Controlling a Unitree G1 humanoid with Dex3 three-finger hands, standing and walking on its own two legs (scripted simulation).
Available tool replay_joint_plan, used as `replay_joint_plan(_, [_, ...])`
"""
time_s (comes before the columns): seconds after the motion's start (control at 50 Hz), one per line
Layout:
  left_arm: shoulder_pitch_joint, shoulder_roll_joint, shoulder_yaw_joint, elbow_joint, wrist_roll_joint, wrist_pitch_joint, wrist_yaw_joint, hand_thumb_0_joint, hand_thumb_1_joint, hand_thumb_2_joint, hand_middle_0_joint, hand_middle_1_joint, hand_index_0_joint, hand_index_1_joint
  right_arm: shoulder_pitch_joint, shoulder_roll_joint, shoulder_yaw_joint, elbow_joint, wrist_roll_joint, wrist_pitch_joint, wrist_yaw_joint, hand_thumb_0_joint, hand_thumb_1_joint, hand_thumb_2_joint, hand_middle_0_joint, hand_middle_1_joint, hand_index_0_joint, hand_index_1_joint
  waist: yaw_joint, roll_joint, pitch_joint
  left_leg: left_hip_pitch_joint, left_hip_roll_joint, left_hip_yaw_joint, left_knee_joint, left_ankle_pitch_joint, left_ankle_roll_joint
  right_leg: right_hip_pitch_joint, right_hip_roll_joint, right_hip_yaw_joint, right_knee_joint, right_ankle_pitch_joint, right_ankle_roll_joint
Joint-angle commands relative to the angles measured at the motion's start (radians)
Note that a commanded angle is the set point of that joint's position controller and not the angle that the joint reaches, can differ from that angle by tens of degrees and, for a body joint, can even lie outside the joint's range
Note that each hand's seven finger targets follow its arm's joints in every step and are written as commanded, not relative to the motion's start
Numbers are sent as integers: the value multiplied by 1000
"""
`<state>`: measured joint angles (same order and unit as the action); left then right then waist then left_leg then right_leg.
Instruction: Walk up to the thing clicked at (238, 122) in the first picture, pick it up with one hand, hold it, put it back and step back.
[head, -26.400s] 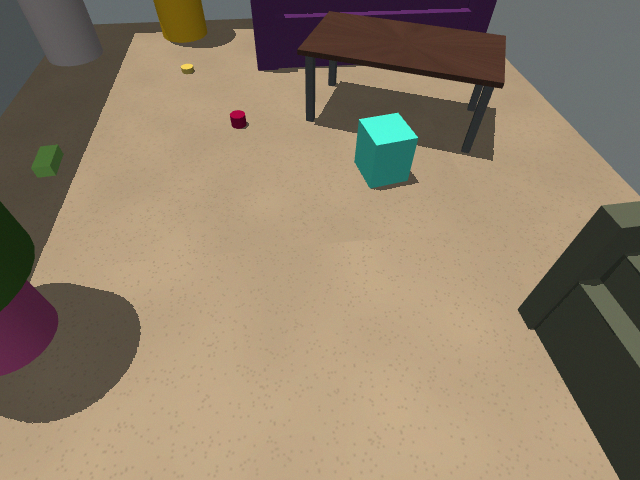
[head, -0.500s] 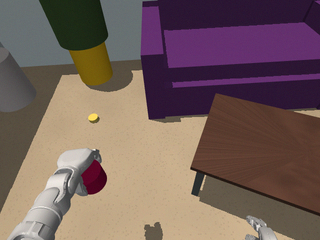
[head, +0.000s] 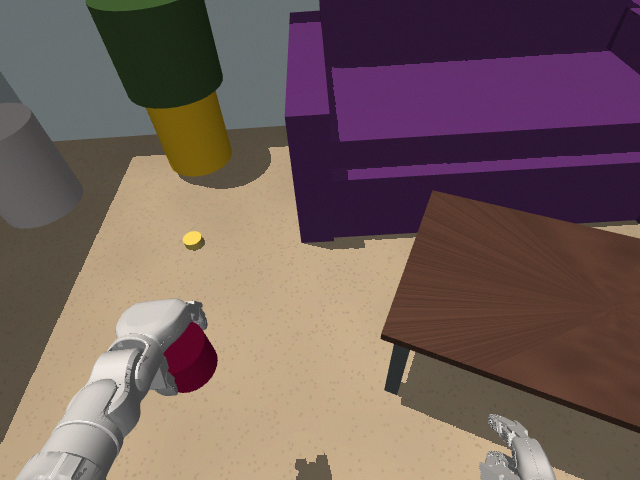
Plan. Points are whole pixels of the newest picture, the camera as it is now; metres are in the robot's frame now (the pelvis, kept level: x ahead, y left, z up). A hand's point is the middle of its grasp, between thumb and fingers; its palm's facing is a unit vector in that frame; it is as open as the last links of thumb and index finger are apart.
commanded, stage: hold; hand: left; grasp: from above
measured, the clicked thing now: (183, 356) +0.31 +0.21 -0.07
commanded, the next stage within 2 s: crouch in 0.66 s
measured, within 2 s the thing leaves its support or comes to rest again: neither
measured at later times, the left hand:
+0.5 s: hand (162, 350) +0.30 +0.22 -0.03, palm faces -0.45 -0.06 -0.89, open 10.5 cm
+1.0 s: hand (169, 357) +0.30 +0.22 -0.06, palm faces -0.47 -0.05 -0.88, open 10.6 cm
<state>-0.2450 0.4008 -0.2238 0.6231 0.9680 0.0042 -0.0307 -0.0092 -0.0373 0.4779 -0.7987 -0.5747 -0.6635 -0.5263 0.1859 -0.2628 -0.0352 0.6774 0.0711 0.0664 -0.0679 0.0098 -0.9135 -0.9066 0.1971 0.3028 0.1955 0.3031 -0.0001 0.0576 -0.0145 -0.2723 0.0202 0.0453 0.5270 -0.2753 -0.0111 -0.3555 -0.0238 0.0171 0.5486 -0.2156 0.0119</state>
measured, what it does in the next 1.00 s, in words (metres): stands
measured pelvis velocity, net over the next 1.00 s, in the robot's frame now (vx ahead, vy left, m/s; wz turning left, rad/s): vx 0.01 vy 0.00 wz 0.01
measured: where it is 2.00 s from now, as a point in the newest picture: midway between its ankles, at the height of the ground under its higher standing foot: outside the picture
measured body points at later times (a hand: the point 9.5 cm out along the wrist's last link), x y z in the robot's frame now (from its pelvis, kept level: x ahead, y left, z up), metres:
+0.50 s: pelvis +0.01 +0.01 +0.00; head +0.02 -0.02 +0.45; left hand +0.32 +0.23 +0.02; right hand +0.16 -0.25 -0.11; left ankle +0.00 +0.13 -0.73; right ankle +0.04 -0.12 -0.73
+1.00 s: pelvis +0.01 +0.00 +0.00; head +0.04 -0.01 +0.45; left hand +0.32 +0.22 -0.01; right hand +0.16 -0.25 -0.11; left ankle +0.00 +0.13 -0.73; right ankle +0.04 -0.12 -0.73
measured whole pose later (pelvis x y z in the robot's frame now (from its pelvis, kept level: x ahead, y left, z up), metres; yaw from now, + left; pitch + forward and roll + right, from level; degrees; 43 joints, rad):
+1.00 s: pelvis +0.01 +0.00 +0.00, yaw +0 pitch +3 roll +1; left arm -0.26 0.38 -0.21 0.71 1.01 -0.04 0.03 -0.01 -0.02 0.47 -0.78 -0.59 -0.64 -0.54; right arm 0.18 -0.25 -0.03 0.66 0.06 0.09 -0.06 0.01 -0.91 -0.91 0.20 0.30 0.20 0.30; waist -0.01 0.03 0.00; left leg -0.27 0.01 0.04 0.51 -0.28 -0.01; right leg -0.35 -0.03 0.01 0.52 -0.22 0.02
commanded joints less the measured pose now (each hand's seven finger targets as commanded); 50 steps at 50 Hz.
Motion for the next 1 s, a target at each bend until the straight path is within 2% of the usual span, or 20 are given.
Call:
replay_joint_plan(0.0, [-307, 213, 113, -209, -4, -4, 29, 0, 572, 758, -1002, -649, -994, -660, -96, -111, -30, -146, 1, -44, -6, 0, -911, -907, 200, 300, 200, 300, 12, -65, -228, 51, -42, -5, -88, 110, 33, 126, 37, -5, -111, 45, -14])
replay_joint_plan(0.06, [-305, 226, 127, -211, 0, -6, 26, 0, 560, 733, -981, -654, -980, -657, -102, -110, -29, -147, 1, -45, -9, 0, -911, -907, 200, 300, 200, 300, 17, -58, -217, 51, -40, -8, -98, 100, 30, 124, 39, -9, -119, 29, -16])
replay_joint_plan(0.12, [-332, 220, 112, -234, 4, -12, 19, 0, 561, 774, -1007, -646, -991, -664, -103, -108, -25, -148, 1, -46, -9, 0, -912, -907, 200, 300, 200, 300, 6, -58, -230, 65, -45, -3, -98, 113, 33, 134, 35, -1, -121, 48, -14])
replay_joint_plan(0.16, [-300, 234, 134, -222, 2, -10, 19, 0, 564, 752, -999, -654, -991, -664, -102, -111, -28, -143, 0, -44, -10, 0, -913, -908, 200, 300, 200, 300, 19, -50, -230, 75, -44, -4, -101, 140, 30, 145, 36, -4, -121, 68, -17])
replay_joint_plan(0.2, [-295, 196, 100, -226, 2, -10, 12, 0, 547, 767, -979, -669, -973, -677, -100, -106, -28, -143, 1, -44, -9, 0, -911, -907, 200, 300, 200, 300, 11, -72, -236, 84, -41, -7, -98, 168, 32, 147, 40, -9, -118, 96, -15])
replay_joint_plan(0.28, [-290, 191, 92, -210, 1, -9, 14, 0, 541, 735, -960, -676, -964, -674, -92, -108, -29, -141, 2, -42, -9, 0, -912, -907, 200, 300, 200, 300, 6, -67, -219, 86, -38, -9, -104, 180, 28, 133, 44, -14, -118, 108, -20])
replay_joint_plan(0.34, [-286, 221, 119, -213, 0, -12, 18, 0, 555, 710, -963, -660, -972, -653, -93, -107, -28, -140, 3, -40, -9, 0, -910, -906, 200, 300, 200, 300, 18, -55, -226, 90, -39, -9, -105, 190, 27, 151, 42, -15, -121, 114, -20])
replay_joint_plan(0.38, [-303, 204, 105, -216, 1, -14, 21, 0, 544, 752, -976, -664, -972, -670, -89, -107, -29, -141, 2, -40, -9, 0, -911, -906, 200, 300, 200, 300, 8, -44, -227, 95, -38, -9, -104, 199, 25, 141, 42, -14, -117, 123, -21])
replay_joint_plan(0.44, [-302, 236, 139, -206, 11, -16, 36, 0, 520, 739, -955, -652, -952, -657, -83, -112, -34, -135, 0, -36, -8, 0, -910, -905, 200, 300, 200, 300, 14, -41, -239, 99, -36, -11, -101, 228, 21, 155, 45, -17, -113, 145, -23])
replay_joint_plan(0.48, [-345, 223, 121, -226, 18, -17, 39, 0, 506, 753, -955, -652, -946, -664, -77, -110, -36, -134, -1, -36, -7, 0, -911, -906, 200, 300, 200, 300, 7, -41, -259, 110, -37, -10, -96, 252, 23, 166, 44, -17, -109, 174, -23])
replay_joint_plan(0.52, [-310, 234, 141, -182, 19, -13, 45, 0, 515, 756, -968, -646, -955, -662, -73, -111, -37, -127, -3, -33, -6, 0, -912, -907, 200, 300, 200, 300, 16, -46, -249, 102, -42, -5, -94, 247, 26, 176, 40, -14, -117, 172, -21])
replay_joint_plan(0.56, [-352, 211, 112, -213, 13, -16, 40, 0, 517, 764, -953, -669, -948, -676, -65, -111, -41, -127, -2, -34, -5, 0, -910, -905, 200, 300, 200, 300, 5, -28, -275, 122, -37, -3, -95, 278, 22, 175, 43, -14, -108, 201, -24])
replay_joint_plan(0.6, [-325, 195, 96, -203, 6, -12, 35, 0, 512, 738, -943, -666, -943, -667, -68, -116, -46, -128, -1, -32, -4, 0, -911, -906, 200, 300, 200, 300, 9, -36, -256, 124, -32, -10, -100, 286, 19, 172, 46, -20, -111, 200, -26])
replay_joint_plan(0.62, [-295, 208, 111, -184, 12, -9, 33, 0, 497, 738, -938, -653, -934, -660, -69, -117, -48, -131, -1, -31, -4, 0, -911, -906, 200, 300, 200, 300, 15, -42, -259, 121, -34, -10, -99, 290, 20, 178, 45, -22, -112, 205, -26])
replay_joint_plan(0.68, [-308, 181, 77, -207, 2, -8, 18, 0, 525, 751, -953, -670, -952, -673, -70, -113, -43, -137, -1, -29, -1, 0, -910, -905, 200, 300, 200, 300, 9, -56, -244, 119, -34, -10, -106, 272, 23, 171, 44, -23, -121, 193, -24])
replay_joint_plan(0.74, [-278, 187, 89, -209, -7, -8, 12, 0, 600, 737, -931, -737, -979, -689, -69, -116, -42, -149, 3, -25, -2, 0, -905, -911, 201, 301, 201, 301, 17, -56, -229, 111, -32, -8, -112, 266, 21, 170, 45, -23, -124, 184, -26])
replay_joint_plan(0.76, [-277, 203, 104, -178, 1, -5, 15, 0, 520, 706, -851, -671, -899, -635, -73, -115, -40, -147, 2, -23, -2, 0, -879, -894, 201, 301, 201, 301, 19, -61, -215, 105, -30, -11, -115, 259, 21, 171, 47, -27, -125, 174, -26])
replay_joint_plan(0.78, [-274, 197, 102, -168, 6, -6, 17, 0, 485, 700, -917, -661, -923, -658, -65, -115, -40, -147, 1, -22, -2, 0, -901, -904, 200, 300, 200, 300, 12, -70, -209, 99, -34, -8, -111, 254, 24, 168, 43, -26, -128, 175, -26])
replay_joint_plan(0.9, [-284, 182, 114, -93, 42, -36, 86, 0, 545, 774, -976, -676, -969, -685, -58, -112, -37, -142, -7, -12, 3, 0, -902, -905, 200, 300, 200, 300, -1, -112, -159, 38, -41, -11, -89, 178, 28, 106, 37, -23, -119, 106, -21])
replay_joint_plan(0.98, [-384, 177, 115, 15, 84, -65, 179, 0, 532, 738, -949, -677, -953, -675, -19, -116, -49, -102, -27, -9, 11, 0, -902, -904, 200, 300, 200, 300, -41, -83, -209, -28, -45, -7, 7, 177, 24, 15, 33, -19, -34, 122, -20])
